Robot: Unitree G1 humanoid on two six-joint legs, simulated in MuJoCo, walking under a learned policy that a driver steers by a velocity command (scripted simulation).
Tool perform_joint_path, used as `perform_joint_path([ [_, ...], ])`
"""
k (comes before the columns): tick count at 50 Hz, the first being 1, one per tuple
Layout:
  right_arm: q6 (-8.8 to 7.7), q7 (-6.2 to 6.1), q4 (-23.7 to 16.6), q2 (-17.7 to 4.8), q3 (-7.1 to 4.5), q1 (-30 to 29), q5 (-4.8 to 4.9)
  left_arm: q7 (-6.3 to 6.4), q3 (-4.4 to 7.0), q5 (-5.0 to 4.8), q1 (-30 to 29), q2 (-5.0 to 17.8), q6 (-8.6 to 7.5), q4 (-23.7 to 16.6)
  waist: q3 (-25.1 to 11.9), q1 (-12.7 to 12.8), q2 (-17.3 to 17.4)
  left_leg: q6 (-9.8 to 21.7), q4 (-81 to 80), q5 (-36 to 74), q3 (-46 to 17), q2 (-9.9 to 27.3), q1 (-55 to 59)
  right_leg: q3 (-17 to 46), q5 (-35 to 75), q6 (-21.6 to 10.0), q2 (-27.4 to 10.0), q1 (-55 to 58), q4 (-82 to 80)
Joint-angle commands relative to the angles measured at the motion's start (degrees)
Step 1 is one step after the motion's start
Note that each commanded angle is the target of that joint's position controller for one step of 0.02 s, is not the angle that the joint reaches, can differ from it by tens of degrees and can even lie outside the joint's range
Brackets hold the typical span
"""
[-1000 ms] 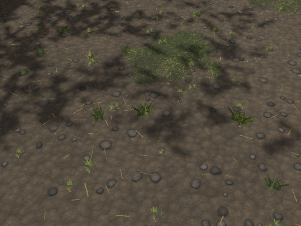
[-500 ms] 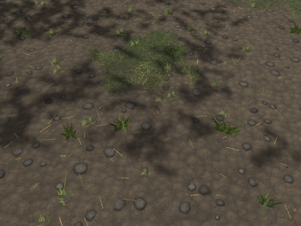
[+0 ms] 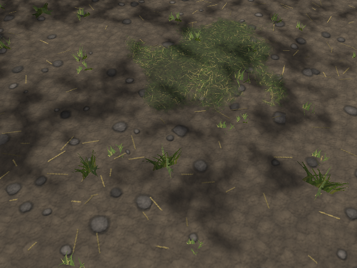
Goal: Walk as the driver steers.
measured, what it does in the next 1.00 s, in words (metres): walks ahead, turning right: left foot, then right foot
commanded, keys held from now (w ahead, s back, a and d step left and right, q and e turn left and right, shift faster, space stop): w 0.14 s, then w+e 0.78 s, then w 0.08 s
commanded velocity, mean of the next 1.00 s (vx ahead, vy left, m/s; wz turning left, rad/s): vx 0.50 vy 0.00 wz -0.37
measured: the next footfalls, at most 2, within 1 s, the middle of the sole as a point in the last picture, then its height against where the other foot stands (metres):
left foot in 0.12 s outside the picture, level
right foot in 0.64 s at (216, 262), level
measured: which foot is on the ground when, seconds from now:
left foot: up 0.00-0.10, down 0.12-0.66, up 0.68-1.00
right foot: down 0.00-0.12, up 0.14-0.62, down 0.64-1.00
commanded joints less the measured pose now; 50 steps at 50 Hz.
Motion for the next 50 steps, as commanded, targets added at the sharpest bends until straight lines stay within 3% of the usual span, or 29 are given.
perform_joint_path([
  [1, -0.07, 0.01, -2.8, -3.8, -0.63, -2.2, 0.10, 0.14, 0.76, 0.36, 1.3, 6.3, 0.27, -2.0, -0.3, -0.9, -3.4, 1.2, -4.4, 0.0, 3.8, -1.8, 9.7, 10.0, 33.4, -5.0, -18.0, -3.9, -5.9],
  [3, -0.42, -0.23, -3.0, -4.4, -1.12, -1.7, -0.10, 0.77, 0.95, 1.50, 2.8, 7.8, 0.90, -1.2, -0.1, -1.7, -3.2, 2.1, -8.4, -6.0, 4.0, -3.2, 11.4, 10.1, 36.8, -4.8, -19.1, 0.9, -1.5],
  [4, -0.87, -0.42, -1.2, -5.2, -1.64, 3.4, -0.22, 0.91, 0.97, 1.75, 2.6, 8.3, 1.09, -1.0, -2.1, -3.9, -3.1, 2.8, -11.5, -7.5, 4.5, -4.6, 17.8, 8.7, 40.0, -4.2, -18.0, 1.2, 4.7],
  [5, -1.55, -0.85, 1.7, -7.5, -2.68, 12.5, -0.77, 0.92, 0.71, 1.65, 2.4, 7.8, 1.01, -1.3, -6.6, -7.5, -1.4, 4.6, -13.7, -7.1, 2.4, -3.9, 29.6, 6.3, 39.0, -2.9, -15.6, -2.7, 15.2],
  [6, -2.16, -1.68, 3.6, -12.6, -4.07, 23.2, -1.85, 0.80, 0.09, 1.21, 1.3, 6.3, 0.60, -3.8, -14.0, -11.4, 4.4, 8.5, -15.4, -9.0, -12.2, 8.8, 43.5, 3.2, 23.6, -1.5, -12.3, -12.8, 32.0],
  [7, -1.27, -1.74, 4.4, -17.1, -5.39, 26.0, -1.08, 0.59, -0.62, -0.37, 7.5, 1.7, 0.72, -4.0, -20.7, -9.1, 14.9, 17.8, -21.5, -9.3, -36.8, 22.6, 55.3, 0.1, -16.6, 0.5, -2.8, -30.2, 51.5],
  [8, -0.51, -1.43, 4.1, -12.4, -4.65, 22.3, 1.02, 1.13, 0.96, 1.36, 2.1, 8.2, 1.44, -3.5, -13.9, -9.2, 2.6, 15.8, -23.3, -17.4, -34.2, 19.0, 50.3, 5.9, -14.9, -0.1, -5.8, -37.1, 54.5],
  [9, -0.64, -1.36, 2.9, -9.7, -3.87, 16.0, 1.03, 0.83, 1.05, 1.12, -2.6, 7.0, 1.29, -5.0, -6.1, -7.2, 2.4, 13.5, -25.5, -16.1, -25.7, 16.6, 42.1, 6.8, -9.3, -0.1, -8.2, -37.9, 52.9],
  [10, -1.10, -1.19, 2.6, -7.3, -3.32, 12.5, 0.67, 0.60, 0.96, 1.04, -4.1, 5.7, 1.38, -5.2, -3.2, -5.2, 1.0, 11.0, -28.0, -11.5, -20.2, 14.0, 35.6, 7.2, -5.4, 0.1, -10.1, -35.0, 49.5],
  [12, -1.97, -1.62, 3.2, -5.1, -2.81, 11.2, 0.70, 0.09, 0.93, 2.24, -1.9, 3.9, 2.88, -3.7, -1.3, -2.2, 2.8, 7.7, -30.5, -4.3, -11.3, 10.5, 28.2, 6.7, -2.5, 1.5, -11.4, -28.6, 45.6],
  [16, -3.72, -1.81, 4.9, -6.2, -3.22, 14.8, 1.04, -0.57, 1.46, 2.06, -6.1, 3.2, 4.39, -5.3, -1.6, -1.1, 2.0, 7.1, -33.2, 3.3, -3.7, 9.5, 28.6, 6.2, 4.7, 2.9, -11.7, -30.7, 43.0],
  [21, -3.64, -2.21, 6.0, -5.4, -2.99, 18.4, 0.79, -1.38, 1.06, 1.65, -16.7, 1.9, 4.33, -9.4, 0.8, -2.6, 2.1, 5.7, -33.3, 7.9, 4.0, 7.9, 31.0, 3.4, 14.0, 3.5, -11.9, -34.7, 31.5],
  [24, -3.55, -2.62, 6.6, -6.2, -3.09, 20.7, 0.87, -1.77, 0.31, 1.81, -22.3, 1.2, 4.09, -11.8, 1.6, -4.4, 2.4, 5.5, -32.7, 10.8, 6.9, 8.6, 33.4, 0.0, 16.1, 2.5, -11.2, -32.7, 23.2],
  [27, -3.12, -3.17, 7.8, -6.9, -3.25, 23.6, 0.58, -1.80, 0.27, 2.10, -25.3, 2.0, 3.98, -13.7, 2.1, -5.0, 2.6, 5.2, -29.7, 18.0, 8.7, 10.5, 39.2, -2.7, 11.6, 0.2, -9.9, -32.0, 18.7],
  [30, -2.32, -3.62, 7.8, -8.9, -3.74, 22.7, 0.19, -1.36, 1.03, 2.26, -20.4, 3.5, 3.77, -12.9, -1.6, -2.0, 4.4, 4.3, -18.1, 42.2, 12.1, 11.2, 42.9, -5.8, 3.5, -3.6, -5.4, -24.2, 16.9],
  [31, -1.77, -3.61, 7.5, -9.6, -3.96, 22.3, 0.08, -1.23, 1.65, 2.22, -15.4, 4.6, 3.57, -11.5, -4.6, 0.0, 4.7, 4.1, -9.9, 46.1, 12.8, 11.1, 43.0, -6.4, 1.6, -5.1, -3.2, -18.9, 15.5],
  [32, -1.21, -3.46, 6.9, -10.1, -4.09, 21.7, 0.29, -0.98, 2.57, 2.47, -7.6, 6.0, 3.11, -9.0, -8.9, 3.5, 3.5, 2.9, 2.1, 41.5, 14.0, 10.2, 38.9, -5.5, 3.6, -6.9, -1.7, -8.5, 10.7],
  [33, -1.14, -3.12, 5.0, -9.1, -3.82, 21.3, 0.61, -0.23, 4.34, 3.17, 0.1, 11.0, 2.87, -7.4, -14.3, 6.9, -2.0, 1.0, 19.6, 22.9, 14.3, 8.4, 26.4, 7.8, -1.6, -10.3, -10.7, 5.3, 7.2],
  [34, -1.77, -1.76, 0.6, -4.3, -3.27, 21.6, 1.63, 0.09, 5.83, 2.13, -2.4, 16.7, 3.60, -9.2, -18.5, 2.9, -17.9, -2.6, 42.0, -27.3, 11.0, -6.2, 0.6, 42.0, -0.9, -19.8, -27.2, 20.6, -0.6],
  [35, -2.65, -1.45, -0.9, -9.3, -4.04, 15.4, 0.98, 0.27, 5.70, 0.92, -2.2, 16.4, 4.41, -8.9, -17.2, 4.5, -7.0, -1.6, 44.0, -25.0, -0.8, -4.0, -5.8, 42.3, 3.1, -19.4, -26.9, 19.3, -3.6],
  [36, -3.45, -1.16, -2.0, -8.0, -3.74, 12.5, 1.58, 0.79, 5.04, 0.90, -5.3, 13.9, 4.41, -8.8, -10.3, 2.8, -4.1, -1.1, 41.2, -19.8, -1.4, -1.0, -7.8, 34.3, 7.0, -17.9, -25.9, 13.4, -3.5],
  [37, -3.82, -1.35, -1.4, -7.6, -3.70, 13.4, 1.66, 0.86, 4.27, 0.95, -7.6, 10.5, 4.09, -8.8, -5.2, 0.1, 0.6, -1.2, 35.1, -16.8, -1.2, 1.1, -4.8, 28.9, 14.6, -15.0, -23.3, 5.5, -4.6],
  [39, -1.88, -1.32, -1.5, -6.5, -3.62, 14.4, -0.40, 1.36, 3.32, 0.53, -10.8, 7.9, 3.12, -9.3, -3.8, -3.6, 0.5, -2.5, 28.5, -15.8, -1.6, 2.6, 1.7, 21.6, 22.3, -12.1, -17.7, -2.2, -5.5],
  [41, 0.06, -0.92, -2.2, -5.7, -3.59, 14.5, -1.06, 1.24, 3.23, -0.04, -9.5, 8.5, 1.95, -9.0, -4.4, -4.5, -0.6, -4.0, 24.6, -15.6, -0.7, 2.4, 3.3, 19.3, 27.0, -11.9, -15.7, -4.1, -5.9],
  [44, 1.14, -0.59, -4.9, -5.6, -3.52, 8.6, -1.02, 1.19, 3.64, 0.16, -6.3, 10.6, 1.52, -8.9, -2.7, -3.3, -2.3, -6.0, 17.5, -10.7, 0.7, 2.3, 0.3, 18.5, 25.6, -10.9, -14.0, -5.5, -7.3],
  [50, 0.99, 0.03, -9.1, -5.5, -2.89, -2.7, -0.40, 1.33, 3.08, 0.36, 0.8, 9.5, 1.66, -8.1, -1.9, 1.4, -4.6, -5.5, 2.4, 0.9, 1.3, 0.9, -3.8, 18.8, 27.9, -7.2, -13.4, 1.9, -6.9],
])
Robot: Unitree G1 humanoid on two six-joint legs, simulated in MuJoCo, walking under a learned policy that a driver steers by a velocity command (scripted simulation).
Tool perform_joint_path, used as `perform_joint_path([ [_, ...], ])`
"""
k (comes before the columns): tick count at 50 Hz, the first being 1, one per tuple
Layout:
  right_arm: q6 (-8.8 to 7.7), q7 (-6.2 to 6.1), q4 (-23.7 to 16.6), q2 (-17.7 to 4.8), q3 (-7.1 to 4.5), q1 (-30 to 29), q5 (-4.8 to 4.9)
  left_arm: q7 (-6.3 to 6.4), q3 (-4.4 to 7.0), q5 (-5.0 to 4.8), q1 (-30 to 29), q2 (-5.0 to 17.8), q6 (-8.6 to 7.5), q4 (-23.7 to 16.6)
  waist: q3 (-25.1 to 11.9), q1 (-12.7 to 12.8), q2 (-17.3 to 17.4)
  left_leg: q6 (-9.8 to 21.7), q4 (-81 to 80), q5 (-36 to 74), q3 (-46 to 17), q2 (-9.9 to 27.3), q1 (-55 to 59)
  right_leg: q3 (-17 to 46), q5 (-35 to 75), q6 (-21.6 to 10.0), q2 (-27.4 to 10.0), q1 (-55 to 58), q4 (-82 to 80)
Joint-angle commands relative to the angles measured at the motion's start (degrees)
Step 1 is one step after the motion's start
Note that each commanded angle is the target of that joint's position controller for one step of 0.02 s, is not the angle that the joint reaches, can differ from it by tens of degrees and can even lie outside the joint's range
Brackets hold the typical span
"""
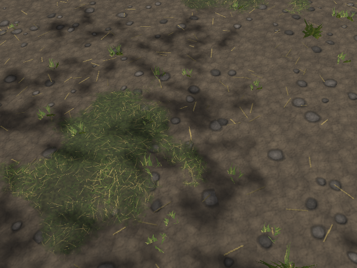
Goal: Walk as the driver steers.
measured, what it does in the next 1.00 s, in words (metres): walks ahead: left foot, then right foot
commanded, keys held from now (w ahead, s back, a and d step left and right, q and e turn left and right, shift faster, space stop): w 0.96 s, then w+q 0.04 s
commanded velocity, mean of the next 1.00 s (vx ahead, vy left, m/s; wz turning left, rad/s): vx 0.50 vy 0.00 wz -0.10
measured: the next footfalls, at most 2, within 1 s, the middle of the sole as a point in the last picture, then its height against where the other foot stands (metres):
left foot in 0.20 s outside the picture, level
right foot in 0.74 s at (228, 248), level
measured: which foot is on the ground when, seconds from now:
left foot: up 0.00-0.18, down 0.20-0.74, up 0.76-1.00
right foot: down 0.00-0.20, up 0.22-0.72, down 0.74-1.00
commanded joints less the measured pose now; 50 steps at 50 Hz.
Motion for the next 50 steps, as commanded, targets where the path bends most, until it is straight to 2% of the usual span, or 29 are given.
perform_joint_path([
  [1, -0.74, 0.40, -5.1, -3.2, -0.15, -6.2, 0.28, 0.43, 1.14, 0.18, 5.0, 7.1, -0.75, -1.6, 0.1, 1.7, -5.5, 0.8, -5.9, 5.3, 2.8, -2.3, -1.6, 9.9, 25.5, -4.6, -15.0, 3.0, -3.0],
  [5, -1.56, 0.75, -7.4, -3.6, 0.32, -10.5, 0.76, 1.18, 0.77, 0.96, 7.3, 7.6, -0.92, -0.7, 1.3, 2.8, -6.0, 3.4, -12.7, 4.1, 3.7, -4.2, 0.3, 10.5, 31.0, -4.1, -17.2, 7.8, -1.2],
  [7, -2.01, 0.55, -6.9, -4.7, 0.02, -6.8, 0.85, 1.52, 0.84, 1.14, 5.1, 8.8, -1.14, -0.9, 1.0, 0.0, -6.6, 5.5, -16.4, 0.7, 3.7, -5.7, 7.2, 9.8, 37.6, -2.7, -18.0, 7.6, 1.4],
  [9, -2.59, -0.45, -3.3, -6.9, -1.11, 4.8, 1.07, 1.25, 0.95, 1.34, 3.4, 9.9, -1.45, -0.9, -4.2, -5.1, -6.0, 7.7, -19.9, -2.5, 4.9, -9.2, 22.0, 7.7, 50.2, -0.9, -16.1, 6.4, 13.2],
  [10, -3.17, -1.22, -1.1, -8.4, -1.78, 13.4, 0.57, 0.91, 0.74, 1.08, 2.7, 9.5, -1.71, -1.1, -9.1, -9.2, -4.0, 9.5, -21.9, -0.9, 2.2, -6.1, 34.4, 5.7, 44.2, 0.0, -13.7, 0.7, 24.3],
  [11, -3.40, -2.02, -0.5, -13.3, -2.83, 21.5, -0.85, 0.57, -0.26, -0.01, 4.8, 5.6, -2.08, -3.1, -17.3, -10.4, 3.7, 13.5, -22.4, -7.4, -15.7, 7.9, 49.0, 2.5, 23.5, 1.6, -8.8, -11.4, 41.9],
  [12, -2.66, -1.30, 0.8, -15.8, -3.71, 21.3, -0.66, 0.52, -0.30, -1.00, 11.6, 3.9, -1.71, -2.1, -19.7, -6.8, 13.8, 20.3, -29.4, -5.3, -38.6, 18.0, 54.5, -0.4, -18.2, 2.9, 0.0, -25.4, 56.3],
  [13, -2.13, -0.74, 0.1, -10.5, -2.69, 16.3, 1.18, 0.80, 0.24, 1.07, 7.5, 7.6, -1.22, -1.7, -11.3, -5.2, 3.5, 18.9, -31.5, -12.7, -36.5, 15.2, 46.6, 2.7, -14.1, 2.1, -4.4, -29.5, 59.1],
  [14, -2.19, -0.49, -0.7, -6.9, -1.81, 11.3, 1.64, 0.31, 0.17, 1.32, 2.7, 7.0, -1.25, -2.7, -4.7, -4.3, -0.4, 17.8, -33.0, -12.4, -27.4, 12.8, 38.5, 2.2, -9.2, 2.2, -6.6, -29.7, 57.0],
  [15, -2.41, -0.38, -0.6, -5.2, -1.26, 9.3, 1.23, -0.07, -0.11, 1.32, 0.4, 5.9, -1.17, -3.4, -2.2, -3.5, -1.2, 16.3, -34.7, -8.5, -21.7, 9.9, 34.2, 1.4, -6.9, 2.3, -8.4, -28.9, 54.3],
  [17, -3.10, -0.63, 1.1, -4.0, -0.67, 10.3, 1.39, -0.85, -0.39, 2.11, 0.5, 4.8, -0.12, -3.4, -1.3, -1.8, 2.1, 14.7, -36.7, -0.8, -14.2, 6.2, 29.7, 0.0, -5.5, 3.4, -10.2, -26.0, 50.6],
  [20, -4.26, -0.43, 3.4, -5.1, -0.93, 14.0, 1.97, -1.53, -0.76, 2.37, -1.4, 3.6, 0.72, -3.9, -1.5, -1.3, 2.5, 15.5, -38.7, 5.5, -10.0, 5.2, 29.6, -2.3, -3.2, 4.9, -11.4, -27.7, 47.5],
  [24, -4.10, -0.45, 5.3, -5.4, -0.94, 17.7, 1.99, -1.98, -1.42, 2.15, -11.8, 2.9, 0.84, -7.3, 1.2, -3.3, 1.8, 15.4, -41.8, 6.1, -6.1, 3.6, 31.1, -5.2, 4.2, 7.0, -14.0, -34.0, 37.4],
  [28, -4.05, -0.54, 7.0, -5.9, -1.03, 21.0, 2.02, -2.20, -2.41, 1.65, -19.7, 1.5, 0.51, -9.6, 1.6, -5.3, 2.1, 14.0, -41.0, 10.6, -2.6, 2.6, 32.6, -7.6, 10.4, 7.5, -13.1, -31.0, 25.0],
  [31, -3.82, -0.79, 8.1, -6.3, -1.06, 23.0, 1.69, -1.93, -2.44, 1.44, -23.1, 2.2, 0.31, -10.8, 1.8, -6.2, 2.4, 13.7, -38.9, 14.2, -2.6, 4.2, 36.2, -8.3, 10.0, 6.5, -12.0, -29.2, 20.0],
  [34, -3.43, -1.29, 8.7, -7.2, -1.33, 22.4, 1.31, -1.52, -1.96, 1.52, -22.5, 3.4, -0.17, -11.2, 1.5, -4.9, 2.7, 12.9, -34.9, 20.7, -3.0, 6.3, 39.8, -8.3, 4.7, 4.3, -10.7, -25.6, 16.4],
  [35, -3.29, -1.43, 8.8, -7.5, -1.41, 21.6, 1.28, -1.25, -1.58, 1.65, -19.5, 3.9, -0.46, -10.3, 0.2, -3.3, 2.7, 12.2, -31.0, 26.9, -2.5, 6.2, 40.3, -8.7, 2.8, 3.4, -9.4, -21.2, 14.6],
  [36, -3.03, -1.43, 8.9, -7.6, -1.39, 20.9, 1.46, -0.87, -1.04, 1.94, -12.9, 4.5, -0.95, -8.0, -3.0, -0.3, 1.3, 11.3, -22.8, 32.0, -0.7, 4.5, 39.6, -9.6, 3.5, 2.2, -7.7, -12.9, 10.7],
  [37, -2.98, -1.39, 8.5, -6.4, -0.95, 21.0, 1.65, -0.25, -0.05, 2.79, -3.5, 6.8, -1.63, -4.9, -8.7, 3.0, -1.0, 10.1, -11.4, 27.6, 1.6, 1.8, 33.7, -6.9, 3.5, 0.3, -10.0, 0.2, 9.7],
  [38, -3.12, -1.12, 5.8, -2.4, 0.26, 22.2, 2.75, 0.51, 1.28, 4.14, 5.3, 12.3, -2.00, -4.0, -16.9, 4.9, -9.6, 8.0, 7.6, 6.1, 5.1, -3.1, 18.9, 12.5, -3.0, -4.2, -25.9, 16.0, 7.7],
  [39, -2.90, -1.11, 6.1, -1.7, 0.01, 26.4, 3.03, 0.16, 2.17, 2.73, 5.6, 15.1, -1.16, -3.1, -19.5, 2.7, -17.4, 7.3, 20.4, -26.5, 3.5, -11.0, 5.1, 33.0, -3.5, -9.6, -34.0, 20.8, 0.4],
  [40, -2.35, -1.40, 6.3, -6.3, -1.25, 21.6, 1.60, -0.16, 1.35, 1.05, 0.1, 10.8, -0.67, -3.8, -10.9, 1.1, -7.8, 8.1, 23.2, -22.3, -1.2, -6.8, 0.9, 26.8, -8.1, -7.6, -30.3, 13.8, -0.1],
  [41, -2.69, -0.84, 5.5, -5.4, -1.16, 18.3, 1.56, -0.43, 0.41, 0.78, -5.0, 7.3, -0.85, -4.7, -5.0, -0.5, -6.1, 8.2, 21.3, -16.8, -1.2, -4.7, 1.3, 19.4, -5.7, -6.1, -27.7, 5.8, -2.0],
  [42, -2.63, -0.56, 5.5, -4.2, -0.96, 17.1, 1.69, -0.60, -0.19, 0.99, -7.5, 5.1, -1.19, -4.9, -2.6, -2.1, -5.4, 8.0, 18.4, -13.5, -0.9, -3.0, 3.7, 14.0, -1.9, -4.3, -24.8, 0.6, -4.2],
  [43, -2.02, -0.28, 5.7, -3.7, -0.98, 17.1, 0.88, -0.42, -0.51, 0.74, -7.9, 4.1, -1.55, -4.4, -1.1, -3.3, -6.3, 7.3, 16.3, -12.1, -0.4, -2.0, 5.8, 10.1, 2.0, -3.1, -22.6, -2.9, -5.5],
  [44, -1.34, 0.12, 6.2, -2.8, -0.76, 18.1, 0.38, -0.25, -0.72, 0.67, -7.7, 3.5, -1.92, -3.7, -1.2, -4.3, -6.8, 6.6, 15.3, -10.9, 0.0, -1.6, 7.9, 7.3, 4.8, -2.6, -21.2, -4.7, -6.5],
  [46, -0.58, 0.65, 6.0, -2.4, -0.82, 17.1, 0.25, -0.19, -0.53, 0.39, -4.8, 4.3, -2.83, -2.1, -1.5, -4.8, -5.9, 5.5, 14.4, -9.0, 1.1, -1.5, 7.5, 4.8, 11.2, -3.2, -20.4, -4.6, -7.4],
  [48, -0.13, 0.89, 4.8, -2.5, -0.87, 13.1, 0.22, -0.14, -0.34, 0.17, -2.5, 5.1, -3.15, -0.8, -0.2, -4.5, -5.4, 4.5, 12.1, -5.7, 1.8, -0.6, 3.6, 2.9, 12.9, -3.7, -20.1, -3.7, -8.8],
  [50, 0.13, 0.97, 3.7, -2.4, -0.80, 9.1, 0.65, -0.01, -0.37, 0.47, -0.4, 5.0, -3.10, 0.1, 1.0, -3.6, -5.2, 4.0, 9.4, -2.2, 1.6, -0.6, -0.1, 0.3, 14.3, -3.2, -19.9, -2.0, -9.7],
])
Over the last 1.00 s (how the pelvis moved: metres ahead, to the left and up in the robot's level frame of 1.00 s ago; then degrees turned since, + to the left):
0.50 -0.07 0.01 -26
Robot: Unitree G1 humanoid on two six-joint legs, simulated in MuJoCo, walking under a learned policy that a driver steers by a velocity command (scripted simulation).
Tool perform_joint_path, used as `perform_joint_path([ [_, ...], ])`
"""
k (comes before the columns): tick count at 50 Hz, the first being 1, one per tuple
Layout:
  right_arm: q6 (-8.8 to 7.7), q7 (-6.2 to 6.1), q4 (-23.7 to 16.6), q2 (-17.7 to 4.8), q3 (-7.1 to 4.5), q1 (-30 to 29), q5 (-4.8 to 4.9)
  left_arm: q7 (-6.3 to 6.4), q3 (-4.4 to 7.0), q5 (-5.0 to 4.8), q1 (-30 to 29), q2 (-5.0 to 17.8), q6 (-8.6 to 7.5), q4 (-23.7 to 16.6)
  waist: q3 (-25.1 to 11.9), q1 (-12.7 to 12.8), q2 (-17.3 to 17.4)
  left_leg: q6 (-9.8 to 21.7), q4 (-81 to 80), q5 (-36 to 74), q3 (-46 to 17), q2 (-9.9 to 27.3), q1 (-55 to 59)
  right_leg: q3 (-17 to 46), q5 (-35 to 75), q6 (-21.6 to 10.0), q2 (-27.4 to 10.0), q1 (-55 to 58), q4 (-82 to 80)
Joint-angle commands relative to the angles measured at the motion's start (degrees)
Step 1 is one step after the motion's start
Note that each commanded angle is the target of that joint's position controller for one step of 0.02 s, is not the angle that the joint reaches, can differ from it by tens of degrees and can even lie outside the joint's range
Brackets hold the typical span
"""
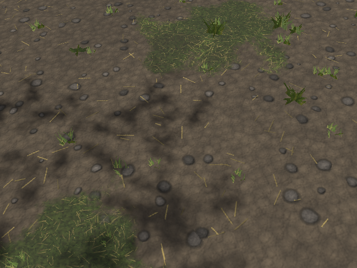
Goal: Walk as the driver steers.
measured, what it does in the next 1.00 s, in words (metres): walks ahead, turning left: left foot, then right foot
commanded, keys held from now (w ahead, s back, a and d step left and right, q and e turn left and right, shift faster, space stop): w+q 0.76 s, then w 0.24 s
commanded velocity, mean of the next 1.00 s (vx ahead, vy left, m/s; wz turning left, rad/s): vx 0.50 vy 0.00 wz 0.42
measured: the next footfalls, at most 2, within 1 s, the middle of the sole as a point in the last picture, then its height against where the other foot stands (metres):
left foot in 0.32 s outside the picture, level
right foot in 0.86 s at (185, 231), level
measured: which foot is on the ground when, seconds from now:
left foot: up 0.00-0.30, down 0.32-0.86, up 0.88-1.00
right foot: down 0.00-0.30, up 0.32-0.84, down 0.86-1.00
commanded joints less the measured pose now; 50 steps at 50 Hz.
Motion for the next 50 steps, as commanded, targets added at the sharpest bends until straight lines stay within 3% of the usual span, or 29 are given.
perform_joint_path([
  [1, 0.25, 0.27, -2.8, -2.0, -0.30, -1.6, 0.41, 0.31, 1.10, 0.14, 2.0, 6.5, -1.05, -1.5, 2.8, -0.4, -5.5, -0.9, -2.7, 5.5, -0.4, 0.6, -6.8, 8.9, 12.4, -4.8, -15.5, 1.1, -9.2],
  [6, -0.12, 0.39, -5.3, -0.9, 0.58, -9.3, 0.63, 0.88, 0.57, 0.38, 4.6, 5.8, -1.28, -0.1, 4.4, 1.2, -5.7, 0.2, -14.4, 12.3, 1.4, -1.8, -6.0, 2.3, 19.2, -2.6, -15.3, 4.1, -9.1],
  [10, -0.50, 0.61, -7.7, -0.5, 1.14, -14.2, 0.29, 1.79, 0.42, 0.75, 7.5, 6.0, -0.98, 1.7, 5.3, 2.4, -5.6, 2.8, -21.6, 9.5, 5.4, -3.2, -4.8, -1.2, 29.3, -2.0, -17.2, 10.9, -5.4],
  [13, -0.68, 0.17, -7.0, -1.7, 0.47, -9.5, 0.09, 2.52, 0.83, 0.94, 5.8, 8.2, -0.47, 1.7, 1.6, -0.6, -7.7, 6.3, -23.6, 1.7, 9.0, -7.6, 3.2, -4.0, 53.5, -1.2, -18.2, 14.4, 5.8],
  [14, -0.84, -0.05, -5.6, -2.7, -0.12, -4.6, 0.01, 2.59, 1.08, 1.12, 5.1, 9.0, -0.01, 1.4, -1.3, -2.6, -8.0, 7.8, -24.5, -0.8, 9.7, -9.6, 8.3, -4.8, 58.5, -1.1, -18.2, 14.6, 13.8],
  [15, -1.20, -0.22, -3.3, -4.1, -0.99, 2.8, -0.30, 2.52, 1.29, 1.00, 4.5, 9.7, 0.49, 0.9, -5.4, -5.7, -7.7, 9.5, -28.1, 0.1, 9.0, -10.9, 17.5, -5.8, 55.3, -0.5, -17.8, 11.4, 24.7],
  [16, -1.38, -0.74, -1.1, -7.9, -2.55, 11.7, -1.21, 2.30, 1.16, 0.60, 2.9, 9.6, 0.45, -0.8, -10.1, -9.9, -4.5, 12.9, -30.8, -1.3, -0.3, -5.0, 31.6, -6.4, 40.5, 0.8, -16.3, -0.3, 40.3],
  [17, -0.91, -1.42, -1.9, -14.2, -4.39, 12.3, -1.07, 1.01, 0.24, -0.15, 5.3, 3.9, -0.02, -4.2, -14.8, -6.4, 8.7, 21.9, -33.5, 1.0, -29.8, 12.3, 48.3, -6.4, -8.5, 3.8, -4.7, -24.8, 63.1],
  [18, -0.17, -1.06, -1.7, -13.7, -4.37, 11.7, 1.37, 0.72, 1.26, 0.45, 0.0, 8.1, -0.61, -5.8, -16.6, -7.2, 3.7, 24.3, -40.1, 2.9, -42.0, 14.4, 49.8, 6.2, -18.5, 3.7, -1.8, -33.5, 70.0],
  [19, 0.03, -1.32, -1.9, -12.2, -4.02, 7.7, 1.72, 0.40, 1.01, 0.26, -3.9, 7.5, -1.36, -7.7, -8.0, -5.4, 0.9, 22.3, -41.2, 4.2, -32.7, 13.1, 43.3, 8.1, -13.3, 3.3, -5.9, -37.8, 67.5],
  [20, -0.07, -1.35, -2.1, -8.7, -3.26, 5.3, 1.63, 0.39, 0.90, 0.15, -4.7, 7.4, -1.84, -7.9, -3.5, -3.6, -3.4, 19.7, -42.8, 8.7, -27.4, 11.0, 35.9, 7.6, -9.7, 3.5, -8.0, -35.6, 62.4],
  [21, -0.30, -1.56, -2.4, -6.9, -2.75, 3.2, 1.51, 0.49, 1.02, 0.57, -4.6, 6.9, -1.38, -7.7, -0.5, -1.4, -5.2, 17.4, -43.8, 13.3, -22.9, 8.1, 29.8, 7.5, -8.9, 4.1, -9.3, -32.4, 58.0],
  [22, -0.64, -1.84, -2.4, -5.5, -2.23, 2.1, 1.80, 0.45, 0.90, 1.52, -3.9, 6.5, -0.22, -7.9, -0.3, 0.4, -4.5, 16.1, -44.6, 16.7, -19.4, 5.4, 25.7, 7.6, -8.8, 5.1, -10.1, -28.9, 54.9],
  [23, -1.14, -1.86, -2.5, -5.6, -2.08, 2.2, 1.90, 0.24, 0.82, 2.06, -3.2, 5.8, 0.95, -8.0, -1.0, 1.2, -3.5, 15.6, -44.9, 18.7, -17.5, 4.2, 24.0, 7.4, -9.0, 6.0, -10.2, -26.8, 52.6],
  [26, -2.02, -1.78, -2.2, -8.3, -2.70, 4.9, 2.02, -0.24, 0.64, 2.32, -6.2, 5.0, 2.72, -9.9, -0.7, 1.1, -2.0, 15.1, -46.1, 20.5, -15.1, 1.6, 21.6, 5.5, -5.8, 8.1, -10.2, -27.6, 46.1],
  [32, -1.41, -1.82, -2.1, -8.8, -2.96, 11.7, 1.89, -0.71, 0.36, 1.72, -19.7, 5.6, 2.96, -15.3, 0.6, -4.1, 0.5, 11.5, -45.5, 19.1, -16.9, 0.0, 27.5, 5.3, 6.3, 9.4, -9.0, -33.7, 31.1],
  [37, -1.09, -2.44, -2.5, -9.4, -3.10, 14.9, 0.99, -1.04, -0.31, 1.12, -26.7, 6.2, 2.05, -18.9, 0.8, -6.3, 1.5, 11.2, -41.0, 25.2, -20.1, 1.3, 33.7, 5.7, 6.2, 8.1, -6.3, -33.2, 22.5],
  [40, -1.34, -2.98, -3.8, -10.5, -3.30, 11.5, 0.78, -0.83, 0.03, 0.90, -21.0, 7.9, 1.21, -18.1, -0.2, -2.7, 2.7, 8.4, -37.2, 29.9, -20.6, 2.0, 31.7, 5.7, 3.1, 5.7, -4.6, -21.3, 15.8],
  [41, -1.66, -2.79, -4.0, -10.8, -3.30, 10.5, 0.81, -0.38, 0.60, 0.93, -15.7, 9.1, 0.87, -16.4, -2.4, -0.6, 2.4, 7.2, -32.7, 35.8, -20.0, 1.3, 30.3, 4.8, 1.4, 4.5, -3.0, -13.4, 14.5],
  [42, -2.06, -2.36, -3.8, -10.4, -3.08, 10.1, 1.20, 0.22, 1.26, 1.23, -8.3, 10.3, 0.21, -14.3, -6.1, 3.2, -0.3, 5.9, -23.2, 37.2, -17.2, -1.7, 28.5, 4.8, 3.2, 2.9, -3.5, -3.5, 10.7],
  [43, -2.62, -1.89, -4.9, -7.3, -2.09, 10.7, 1.68, 1.10, 2.08, 2.37, 0.2, 13.6, -0.33, -13.6, -13.4, 6.3, -4.9, 4.7, -9.1, 24.9, -14.0, -4.8, 21.8, 15.4, -5.5, -0.1, -13.8, 9.0, 9.4],
  [44, -2.52, -1.77, -5.7, -2.6, -1.24, 18.5, 3.35, 1.24, 3.57, 3.12, 3.0, 19.4, 0.33, -12.9, -19.5, 2.9, -19.0, 2.3, 7.5, -13.7, -7.4, -14.6, 4.9, 42.5, -9.1, -7.9, -28.4, 22.2, 4.3],
  [45, -1.99, -2.25, -4.1, -6.8, -1.52, 18.3, 1.19, 0.65, 3.23, 1.62, 0.0, 15.5, 1.16, -12.6, -15.0, 1.3, -12.9, 3.0, 13.2, -17.3, -8.0, -11.1, -1.2, 49.5, -16.2, -8.6, -28.3, 16.9, 1.0],
  [46, -1.74, -1.95, -4.3, -7.3, -1.67, 13.6, 0.58, 0.33, 2.18, 1.04, -4.6, 10.7, 1.24, -13.6, -6.5, 0.7, -6.1, 2.8, 13.5, -12.0, -8.1, -8.6, -1.8, 40.6, -16.8, -7.7, -25.6, 8.6, 0.0],
  [47, -1.78, -1.53, -5.1, -6.5, -1.35, 9.8, 0.41, 0.05, 1.49, 1.19, -7.0, 8.1, 1.02, -13.5, -2.7, 0.4, -3.4, 2.6, 10.9, -8.8, -7.6, -7.0, -1.1, 33.0, -10.8, -6.4, -22.5, 3.2, -1.0],
  [48, -1.55, -1.13, -5.7, -6.0, -1.30, 8.1, 0.18, 0.14, 1.17, 1.27, -7.0, 7.3, 0.72, -12.8, -1.1, -0.2, -5.3, 2.3, 8.5, -7.7, -7.0, -5.7, -0.2, 27.4, -4.5, -5.1, -19.9, 0.4, -1.9],
  [50, -0.62, -0.43, -5.7, -5.2, -1.00, 8.4, -0.44, 0.01, 1.01, 0.84, -5.2, 7.2, -0.16, -10.8, -1.4, -1.3, -8.7, 1.5, 5.8, -7.1, -6.0, -5.2, 2.5, 21.1, 5.1, -4.3, -17.1, -1.9, -2.8],
])
Over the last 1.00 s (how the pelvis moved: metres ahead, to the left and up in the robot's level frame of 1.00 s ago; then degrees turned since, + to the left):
0.52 -0.03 0.00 -3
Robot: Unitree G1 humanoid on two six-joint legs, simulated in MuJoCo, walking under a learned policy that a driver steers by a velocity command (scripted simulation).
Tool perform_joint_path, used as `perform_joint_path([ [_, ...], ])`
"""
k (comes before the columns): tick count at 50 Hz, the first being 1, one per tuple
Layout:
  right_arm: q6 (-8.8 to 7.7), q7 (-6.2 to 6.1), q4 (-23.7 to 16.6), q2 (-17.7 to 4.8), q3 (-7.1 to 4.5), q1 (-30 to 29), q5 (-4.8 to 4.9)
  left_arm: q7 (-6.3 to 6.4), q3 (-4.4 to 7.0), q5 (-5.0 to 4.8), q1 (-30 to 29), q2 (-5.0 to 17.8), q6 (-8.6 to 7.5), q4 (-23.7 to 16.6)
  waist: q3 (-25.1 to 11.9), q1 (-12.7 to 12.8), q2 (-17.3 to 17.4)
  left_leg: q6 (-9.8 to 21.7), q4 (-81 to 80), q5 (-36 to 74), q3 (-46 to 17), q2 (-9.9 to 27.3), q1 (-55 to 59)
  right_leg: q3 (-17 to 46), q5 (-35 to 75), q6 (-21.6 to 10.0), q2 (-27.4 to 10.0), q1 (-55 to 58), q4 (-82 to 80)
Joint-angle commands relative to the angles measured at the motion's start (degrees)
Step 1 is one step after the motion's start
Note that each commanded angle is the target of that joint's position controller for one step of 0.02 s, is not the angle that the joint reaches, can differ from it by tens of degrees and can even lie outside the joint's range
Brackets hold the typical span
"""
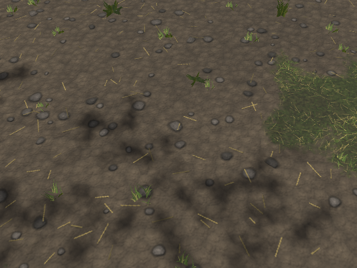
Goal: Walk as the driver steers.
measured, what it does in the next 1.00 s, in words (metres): walks ahead: left foot, then right foot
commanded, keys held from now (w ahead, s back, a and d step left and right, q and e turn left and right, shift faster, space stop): w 1.00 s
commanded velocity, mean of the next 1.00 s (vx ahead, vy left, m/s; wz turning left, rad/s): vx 0.50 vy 0.00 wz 0.05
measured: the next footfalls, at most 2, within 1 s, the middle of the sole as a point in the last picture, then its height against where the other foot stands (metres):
left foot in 0.36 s outside the picture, level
right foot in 0.92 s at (203, 229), level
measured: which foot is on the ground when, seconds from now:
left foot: up 0.00-0.34, down 0.36-0.94, up 0.96-1.00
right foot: down 0.00-0.36, up 0.38-0.90, down 0.92-1.00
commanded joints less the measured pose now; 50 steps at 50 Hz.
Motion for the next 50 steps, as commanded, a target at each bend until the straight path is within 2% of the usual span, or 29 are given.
perform_joint_path([
  [1, 0.38, 0.84, -2.8, -2.9, -0.29, 2.6, -0.76, -0.27, 1.27, -0.69, 5.3, 5.5, -1.75, 0.0, -2.4, 0.5, -8.1, -0.9, -0.4, 1.9, -1.4, 3.8, -9.9, 16.8, 9.3, -7.7, -14.6, 9.9, -14.2],
  [3, 0.65, 1.18, -3.6, -2.4, 0.01, -0.2, -0.88, -0.44, 1.50, -1.15, 7.0, 6.3, -2.31, 1.2, -1.8, 0.4, -7.8, -1.7, -2.7, 3.9, -0.3, 4.7, -12.8, 14.4, 11.2, -8.7, -14.6, 10.6, -15.8],
  [7, 0.43, 1.85, -6.9, -0.9, 1.34, -10.7, -0.75, -0.51, 1.43, -1.29, 9.7, 5.9, -1.89, 3.1, 0.8, 2.2, -7.2, -3.5, -14.4, 11.7, 4.1, 7.7, -15.7, 9.4, 11.3, -8.6, -12.8, 10.5, -18.9],
  [9, 0.19, 2.04, -8.2, 0.2, 2.12, -15.0, -0.42, -0.62, 1.57, -1.34, 11.5, 6.5, -1.80, 4.1, 1.2, 3.4, -7.4, -3.6, -21.2, 14.9, 6.0, 7.6, -13.0, 7.1, 13.9, -7.9, -12.0, 10.1, -18.7],
  [12, -0.01, 1.76, -9.1, -0.4, 2.37, -18.5, -0.04, -0.64, 1.84, -1.18, 14.1, 7.7, -1.57, 5.5, 1.2, 4.4, -7.5, -2.8, -27.4, 15.6, 7.7, 6.4, -9.4, 6.4, 17.5, -7.3, -13.1, 12.0, -16.9],
  [15, -0.33, 1.17, -9.6, -1.6, 2.02, -18.7, -0.11, -0.31, 2.03, -0.95, 14.6, 8.5, -1.00, 6.5, 1.4, 3.6, -7.6, -0.8, -31.0, 11.9, 8.0, 5.4, -6.3, 7.0, 22.3, -6.6, -15.4, 15.4, -13.4],
  [16, -0.56, 0.90, -8.8, -2.0, 1.74, -16.2, -0.33, -0.16, 2.08, -0.98, 14.2, 8.8, -0.78, 6.8, 0.5, 2.2, -7.3, 0.1, -33.0, 10.5, 8.4, 4.2, -2.4, 6.5, 27.5, -6.0, -15.3, 16.0, -9.9],
  [17, -1.01, 0.52, -6.7, -2.5, 1.25, -10.4, -0.73, -0.09, 2.00, -1.22, 13.8, 8.7, -0.49, 7.1, -2.2, -0.7, -5.7, 1.2, -37.1, 11.4, 9.1, 2.7, 5.4, 4.4, 33.1, -5.0, -13.6, 15.5, -2.3],
  [18, -1.66, -0.07, -3.7, -4.8, 0.28, -1.5, -1.53, -0.04, 1.50, -1.33, 14.1, 7.3, -0.41, 6.8, -7.7, -3.8, -3.1, 3.0, -38.0, 10.9, 6.5, 4.6, 17.9, 2.1, 30.1, -3.8, -10.9, 10.4, 8.7],
  [19, -2.00, -0.85, -2.7, -10.1, -1.06, 7.5, -2.73, -0.20, 0.29, -2.14, 14.4, 3.4, -0.56, 3.9, -15.6, -6.6, 5.5, 7.3, -40.5, 3.8, -12.2, 20.2, 33.1, -1.4, 10.0, -1.7, -6.3, -3.5, 27.2],
  [20, -1.22, -0.77, -2.0, -13.5, -2.06, 8.3, -1.16, -0.02, 0.51, -2.00, 18.3, 2.8, -0.33, 3.8, -17.6, -4.4, 13.3, 12.5, -47.8, 2.9, -32.8, 29.1, 36.9, -0.3, -21.6, -1.1, 1.3, -17.0, 40.3],
  [21, -0.75, -0.56, -2.2, -9.4, -1.32, 4.1, 0.63, 0.27, 1.81, -0.60, 14.1, 7.3, 0.31, 4.2, -9.8, -3.1, 4.7, 11.5, -48.1, -0.2, -27.9, 25.9, 30.7, 4.3, -18.3, -1.9, -2.5, -21.1, 43.6],
  [22, -0.94, -0.30, -2.9, -5.9, -0.36, -0.7, 0.81, -0.27, 1.65, -0.69, 11.2, 6.1, 0.04, 3.5, -3.9, -1.3, 2.9, 10.2, -49.6, 2.8, -20.6, 23.1, 23.5, 4.6, -13.2, -2.0, -4.6, -21.1, 42.1],
  [23, -1.30, -0.10, -3.1, -3.6, 0.24, -3.3, 0.62, -0.58, 1.39, -0.93, 10.1, 4.8, 0.08, 3.6, -1.8, 0.2, 2.0, 8.4, -51.8, 6.8, -15.1, 20.0, 18.5, 4.3, -9.9, -1.8, -6.3, -18.7, 39.0],
  [25, -2.06, -0.35, -2.1, -1.9, 0.75, -4.2, 0.78, -1.17, 1.23, 0.12, 11.3, 3.7, 1.32, 4.6, -0.7, 2.6, 3.2, 6.6, -54.2, 13.8, -8.4, 16.3, 13.3, 3.5, -7.3, -0.4, -7.5, -14.2, 36.1],
  [27, -2.95, -0.39, -0.6, -2.7, 0.47, -1.8, 1.10, -1.70, 1.28, 0.29, 10.2, 3.2, 2.01, 4.4, -1.1, 3.1, 2.1, 7.3, -55.3, 20.0, -5.8, 15.7, 13.3, 2.5, -4.9, 0.5, -7.5, -14.5, 35.3],
  [29, -3.23, -0.43, 0.8, -3.5, 0.19, 0.4, 1.40, -1.97, 1.29, 0.37, 6.1, 3.0, 2.38, 3.3, 0.3, 2.8, 1.4, 7.9, -56.9, 21.0, -3.9, 15.3, 14.0, 1.9, -1.4, 1.5, -8.3, -18.1, 32.9],
  [33, -2.96, -0.45, 3.2, -2.8, 0.43, 4.4, 1.35, -2.04, 0.93, 0.10, -3.0, 2.5, 2.41, 0.4, 2.5, 1.0, 0.8, 7.7, -57.8, 24.5, -0.9, 14.1, 16.5, 0.7, 5.4, 2.7, -8.7, -22.6, 23.9],
  [36, -2.98, -0.55, 4.8, -3.2, 0.46, 7.0, 1.16, -2.03, 0.25, -0.14, -8.6, 1.7, 2.17, -1.3, 3.2, -0.4, 1.0, 7.2, -57.2, 28.8, 1.0, 13.8, 18.3, -0.9, 9.0, 2.4, -7.4, -20.9, 16.1],
  [40, -2.68, -1.11, 7.0, -3.6, 0.45, 10.1, 0.61, -1.77, 0.04, -0.27, -13.6, 2.3, 1.76, -3.3, 4.2, -1.6, 1.3, 7.1, -54.9, 34.3, 1.4, 15.8, 24.5, -1.8, 7.7, 0.3, -5.8, -20.3, 9.8],
  [42, -2.51, -1.48, 7.7, -4.2, 0.31, 9.6, 0.38, -1.57, 0.22, -0.28, -13.2, 2.8, 1.36, -3.6, 4.0, -0.6, 1.5, 6.5, -52.0, 40.7, 1.8, 16.8, 27.0, -2.3, 4.1, -1.4, -4.7, -17.7, 7.4],
  [43, -2.48, -1.61, 7.7, -4.6, 0.23, 8.5, 0.30, -1.30, 0.46, -0.31, -11.0, 3.2, 1.10, -3.1, 2.9, 0.8, 1.8, 5.8, -48.9, 48.1, 2.5, 16.7, 27.2, -3.0, 1.8, -2.5, -3.3, -13.6, 6.1],
  [44, -2.39, -1.68, 7.9, -5.2, 0.09, 7.7, 0.21, -0.87, 0.94, -0.26, -6.3, 4.0, 0.80, -1.6, 0.3, 2.9, 2.2, 5.1, -43.2, 55.8, 3.2, 16.2, 27.2, -3.7, -0.1, -3.6, -1.3, -7.2, 5.0],
  [45, -2.13, -1.59, 7.9, -5.2, 0.13, 6.7, 0.43, -0.34, 1.60, 0.04, 2.7, 4.9, 0.28, 1.5, -4.3, 6.8, 0.8, 4.0, -32.9, 57.6, 5.1, 14.2, 25.0, -4.5, 2.0, -5.0, 0.3, 3.6, 1.2],
  [46, -2.22, -1.50, 6.9, -4.0, 0.63, 6.5, 0.89, 0.36, 2.75, 1.26, 13.1, 8.2, -0.26, 4.3, -10.7, 10.4, -1.9, 2.9, -18.6, 44.3, 6.6, 11.9, 14.6, 3.0, 0.3, -7.5, -6.7, 19.2, 0.7],
  [47, -2.31, -0.86, 5.2, 2.0, 1.85, 12.3, 2.95, 0.63, 4.54, 2.25, 18.5, 15.0, -0.18, 4.9, -18.4, 8.5, -14.7, 0.0, 4.4, 9.6, 10.0, 1.7, -6.0, 30.9, -5.6, -14.8, -24.5, 35.6, -3.4],
  [48, -2.25, -1.02, 6.1, -3.0, 0.35, 10.5, 1.33, 0.01, 4.28, -0.54, 14.6, 13.0, 0.70, 4.8, -18.2, 7.5, -10.9, 0.7, 11.8, -7.7, 1.8, -0.1, -12.2, 41.3, -5.5, -16.0, -25.5, 32.5, -10.0],
  [49, -2.19, -0.94, 4.8, -3.4, -0.04, 6.4, 0.95, -0.14, 3.55, -1.32, 7.8, 10.2, 0.85, 3.8, -8.5, 4.6, -7.6, 1.2, 12.3, -3.7, 0.8, 3.6, -15.4, 31.3, -7.1, -14.5, -23.7, 24.3, -10.4],
  [50, -2.47, -0.65, 4.2, -2.4, 0.28, 3.3, 0.83, -0.41, 2.54, -1.18, 4.4, 6.2, 0.49, 3.4, -3.6, 3.7, -4.2, 1.3, 9.0, 0.1, 1.0, 5.8, -14.7, 25.0, -4.2, -13.1, -21.1, 16.9, -12.8],
])
Over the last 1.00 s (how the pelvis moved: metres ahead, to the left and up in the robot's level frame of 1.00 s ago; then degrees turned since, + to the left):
0.54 0.09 -0.01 28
